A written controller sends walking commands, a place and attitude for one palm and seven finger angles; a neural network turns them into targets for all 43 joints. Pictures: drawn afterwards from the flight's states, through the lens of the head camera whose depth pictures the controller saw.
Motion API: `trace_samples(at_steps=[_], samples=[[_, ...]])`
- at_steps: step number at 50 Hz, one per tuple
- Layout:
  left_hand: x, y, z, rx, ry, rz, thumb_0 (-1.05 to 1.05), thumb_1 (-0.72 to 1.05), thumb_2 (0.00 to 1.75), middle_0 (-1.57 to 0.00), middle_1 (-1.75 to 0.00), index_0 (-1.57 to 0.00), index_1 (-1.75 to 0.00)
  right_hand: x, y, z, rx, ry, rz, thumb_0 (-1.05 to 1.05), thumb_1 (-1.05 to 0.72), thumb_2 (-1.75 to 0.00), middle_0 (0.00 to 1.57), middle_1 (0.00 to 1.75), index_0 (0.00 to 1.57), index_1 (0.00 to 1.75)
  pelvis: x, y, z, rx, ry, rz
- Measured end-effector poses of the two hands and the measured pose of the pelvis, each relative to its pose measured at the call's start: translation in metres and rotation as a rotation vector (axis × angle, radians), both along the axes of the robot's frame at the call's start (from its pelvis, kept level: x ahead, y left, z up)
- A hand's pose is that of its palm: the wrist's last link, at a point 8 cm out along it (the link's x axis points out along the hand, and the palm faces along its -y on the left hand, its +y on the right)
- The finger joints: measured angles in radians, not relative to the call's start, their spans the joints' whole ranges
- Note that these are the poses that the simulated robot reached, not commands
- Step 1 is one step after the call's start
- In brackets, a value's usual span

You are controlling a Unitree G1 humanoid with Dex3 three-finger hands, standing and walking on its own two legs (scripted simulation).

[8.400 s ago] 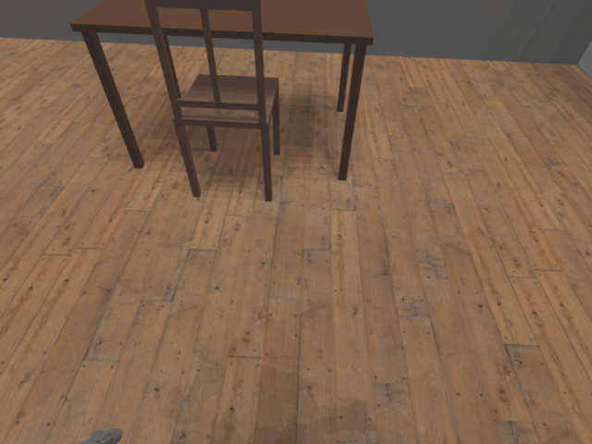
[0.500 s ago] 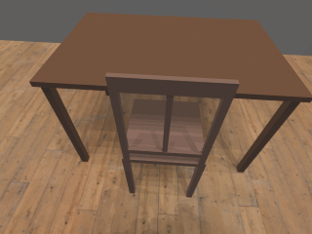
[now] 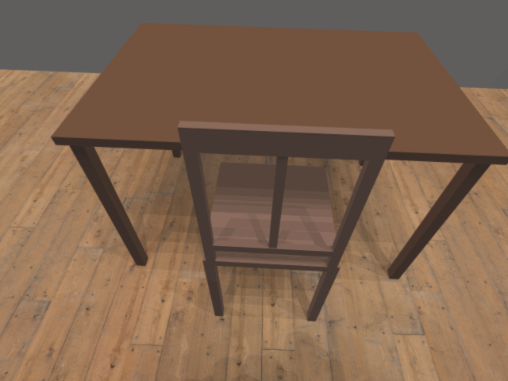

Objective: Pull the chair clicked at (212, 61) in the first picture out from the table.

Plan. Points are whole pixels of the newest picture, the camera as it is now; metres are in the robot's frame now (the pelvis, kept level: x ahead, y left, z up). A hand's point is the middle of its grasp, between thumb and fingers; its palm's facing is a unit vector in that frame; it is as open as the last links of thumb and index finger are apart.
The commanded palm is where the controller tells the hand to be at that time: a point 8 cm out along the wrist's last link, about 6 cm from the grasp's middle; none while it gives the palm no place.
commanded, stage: shuffle to correct the standing spot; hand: left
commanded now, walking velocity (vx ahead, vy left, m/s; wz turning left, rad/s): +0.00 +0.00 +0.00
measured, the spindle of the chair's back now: (276, 207) +0.50 -0.02 -0.08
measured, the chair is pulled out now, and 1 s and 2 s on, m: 0.00 0.00 0.00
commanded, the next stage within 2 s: come to a stop and stand still in 0.24 s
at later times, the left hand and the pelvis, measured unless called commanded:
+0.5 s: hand out of the picture -0.02 +0.15 -0.19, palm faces +0.07 -0.98 -0.17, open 7.4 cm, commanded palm none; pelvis +0.05 -0.01 -0.01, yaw +1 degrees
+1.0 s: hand out of the picture +0.02 +0.19 -0.19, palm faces +0.01 -0.98 -0.22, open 7.4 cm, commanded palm none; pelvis +0.03 +0.01 -0.02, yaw -1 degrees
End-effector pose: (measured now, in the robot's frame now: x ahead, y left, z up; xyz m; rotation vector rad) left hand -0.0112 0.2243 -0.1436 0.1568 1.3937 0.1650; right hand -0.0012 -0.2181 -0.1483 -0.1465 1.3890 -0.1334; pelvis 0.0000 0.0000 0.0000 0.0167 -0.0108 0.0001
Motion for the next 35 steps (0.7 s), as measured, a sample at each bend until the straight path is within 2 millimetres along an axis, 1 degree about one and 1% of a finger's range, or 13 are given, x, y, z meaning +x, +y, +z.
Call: trace_samples(at_steps=[8,14,18,21,24,26,28,30,33,35], samples=[[-0.008,-0.001,-0.004,-0.016,0.024,0.005,0.01,0.91,0.90,-0.20,-0.30,-0.20,-0.29,-0.009,0.006,-0.002,0.012,0.021,-0.008,0.01,-0.92,-0.90,0.20,0.30,0.20,0.30,0.001,0.002,-0.002,0.002,-0.003,0.001],[-0.013,-0.007,-0.009,-0.025,0.076,0.019,0.01,0.91,0.90,-0.20,-0.30,-0.20,-0.29,-0.014,0.006,-0.008,0.026,0.061,-0.032,0.00,-0.91,-0.90,0.20,0.30,0.20,0.30,0.015,-0.003,-0.008,0.010,0.010,0.002],[-0.012,-0.014,-0.010,-0.021,0.099,0.040,0.01,0.91,0.90,-0.20,-0.30,-0.20,-0.29,-0.010,0.003,-0.012,0.032,0.091,-0.032,0.00,-0.91,-0.90,0.20,0.30,0.20,0.30,0.027,-0.009,-0.012,0.005,0.022,0.008],[-0.011,-0.021,-0.012,-0.021,0.110,0.065,0.01,0.91,0.90,-0.20,-0.30,-0.20,-0.29,0.002,0.000,-0.014,0.023,0.102,-0.020,0.00,-0.91,-0.90,0.20,0.30,0.20,0.30,0.037,-0.012,-0.014,-0.003,0.024,0.018],[-0.012,-0.027,-0.015,-0.034,0.134,0.078,0.00,0.91,0.90,-0.20,-0.30,-0.20,-0.29,0.024,-0.003,-0.012,0.002,0.083,-0.011,0.00,-0.91,-0.90,0.20,0.30,0.19,0.30,0.046,-0.013,-0.015,-0.006,0.023,0.021],[-0.008,-0.032,-0.014,-0.048,0.149,0.082,0.01,0.91,0.90,-0.20,-0.30,-0.20,-0.29,0.039,-0.004,-0.008,-0.011,0.046,-0.008,0.00,-0.91,-0.90,0.20,0.30,0.19,0.30,0.050,-0.012,-0.011,-0.008,0.020,0.029],[0.002,-0.034,-0.010,-0.053,0.138,0.089,0.01,0.91,0.90,-0.20,-0.30,-0.20,-0.29,0.050,-0.006,-0.003,-0.024,0.020,-0.004,0.01,-0.92,-0.90,0.20,0.30,0.19,0.30,0.054,-0.011,-0.006,-0.008,0.012,0.032],[0.015,-0.035,-0.008,-0.047,0.107,0.092,0.01,0.91,0.90,-0.20,-0.30,-0.20,-0.29,0.058,-0.009,-0.002,-0.023,0.008,0.001,0.01,-0.92,-0.90,0.20,0.30,0.20,0.30,0.057,-0.012,-0.004,-0.001,0.009,0.025],[0.037,-0.034,-0.006,-0.024,0.046,0.081,0.01,0.90,0.90,-0.21,-0.30,-0.20,-0.30,0.065,-0.016,-0.007,-0.017,0.006,0.005,0.01,-0.93,-0.90,0.20,0.30,0.20,0.30,0.058,-0.017,-0.006,0.009,0.015,0.025],[0.044,-0.029,-0.004,0.008,0.031,0.063,0.01,0.92,0.90,-0.21,-0.30,-0.20,-0.30,0.070,-0.022,-0.010,-0.014,0.005,-0.002,0.01,-0.93,-0.90,0.20,0.30,0.20,0.30,0.057,-0.020,-0.007,0.014,0.028,0.018]])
